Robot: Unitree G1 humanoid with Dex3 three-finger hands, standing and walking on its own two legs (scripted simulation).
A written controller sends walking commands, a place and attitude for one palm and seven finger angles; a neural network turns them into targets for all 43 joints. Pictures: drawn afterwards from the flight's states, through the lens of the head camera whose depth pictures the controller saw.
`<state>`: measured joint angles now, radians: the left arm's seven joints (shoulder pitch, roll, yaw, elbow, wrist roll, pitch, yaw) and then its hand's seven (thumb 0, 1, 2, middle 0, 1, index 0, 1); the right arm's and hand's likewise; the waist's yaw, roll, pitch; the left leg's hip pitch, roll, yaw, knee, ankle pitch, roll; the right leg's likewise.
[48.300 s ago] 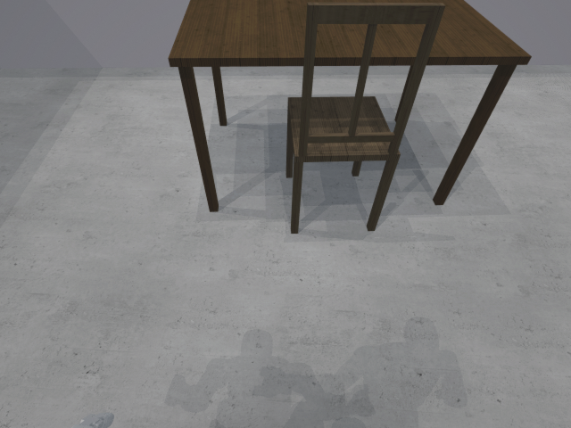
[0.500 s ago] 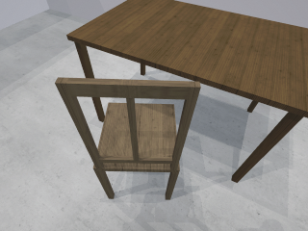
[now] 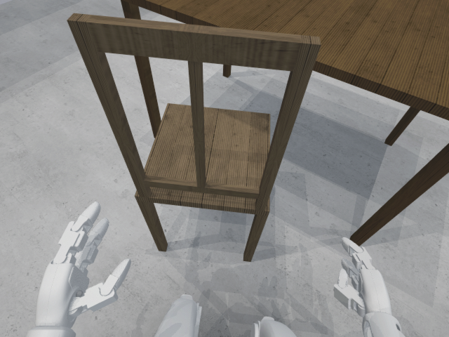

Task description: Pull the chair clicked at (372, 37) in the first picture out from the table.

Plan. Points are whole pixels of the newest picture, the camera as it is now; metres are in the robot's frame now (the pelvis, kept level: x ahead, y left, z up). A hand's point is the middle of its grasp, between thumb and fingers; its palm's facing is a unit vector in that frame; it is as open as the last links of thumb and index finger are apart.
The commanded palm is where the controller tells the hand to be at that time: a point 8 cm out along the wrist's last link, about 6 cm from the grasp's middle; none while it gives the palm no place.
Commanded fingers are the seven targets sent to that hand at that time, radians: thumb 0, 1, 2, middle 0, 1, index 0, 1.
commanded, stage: raise the hand toward the chair's back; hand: left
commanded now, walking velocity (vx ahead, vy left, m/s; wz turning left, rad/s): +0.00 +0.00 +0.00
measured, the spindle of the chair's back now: (199, 137) +0.49 +0.11 +0.05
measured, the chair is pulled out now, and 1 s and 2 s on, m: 0.27 0.27 0.27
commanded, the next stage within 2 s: aim the fingers beside a spindle in 1.56 s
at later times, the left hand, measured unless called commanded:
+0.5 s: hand (107, 247) +0.24 +0.22 +0.05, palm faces +0.01 -1.00 -0.04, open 14.6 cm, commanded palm +0.21 +0.27 +0.06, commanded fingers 0.00 -0.34 0.37 -0.08 -0.11 -0.08 -0.11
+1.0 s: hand (86, 233) +0.25 +0.25 +0.06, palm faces +0.01 -1.00 -0.05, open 16.9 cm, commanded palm +0.23 +0.30 +0.07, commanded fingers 0.00 -0.50 0.30 -0.06 -0.08 -0.06 -0.08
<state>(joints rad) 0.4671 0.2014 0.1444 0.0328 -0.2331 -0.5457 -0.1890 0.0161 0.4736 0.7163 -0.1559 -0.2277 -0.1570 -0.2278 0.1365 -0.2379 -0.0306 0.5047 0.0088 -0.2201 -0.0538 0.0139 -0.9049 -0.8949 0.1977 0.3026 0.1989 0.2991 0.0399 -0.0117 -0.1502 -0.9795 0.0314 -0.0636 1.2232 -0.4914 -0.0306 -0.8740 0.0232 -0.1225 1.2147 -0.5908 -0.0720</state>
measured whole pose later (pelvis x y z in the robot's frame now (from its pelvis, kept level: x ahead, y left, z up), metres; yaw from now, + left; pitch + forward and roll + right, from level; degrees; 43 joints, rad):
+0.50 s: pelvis +0.01 +0.03 +0.01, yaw -1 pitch +16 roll -2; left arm 0.38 0.22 0.18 0.06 -0.27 -0.45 -0.24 0.00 -0.11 0.47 -0.10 -0.14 -0.10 -0.14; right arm 0.23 -0.25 -0.04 0.60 0.02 -0.21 -0.08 0.02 -0.90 -0.89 0.20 0.30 0.20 0.30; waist -0.02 0.02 -0.14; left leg -0.97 0.02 -0.02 1.16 -0.48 0.01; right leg -0.87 0.01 -0.08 1.14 -0.55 -0.03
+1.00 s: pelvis +0.01 +0.05 +0.02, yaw -1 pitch +15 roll -4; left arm 0.31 0.26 0.20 0.05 -0.27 -0.38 -0.25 -0.01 -0.49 0.31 -0.06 -0.08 -0.06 -0.08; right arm 0.22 -0.22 0.03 0.54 0.02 -0.18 -0.06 0.02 -0.90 -0.89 0.20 0.30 0.21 0.30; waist 0.00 0.03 -0.13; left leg -0.92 0.01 -0.03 1.13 -0.46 0.03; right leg -0.80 0.00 -0.09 1.08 -0.53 0.00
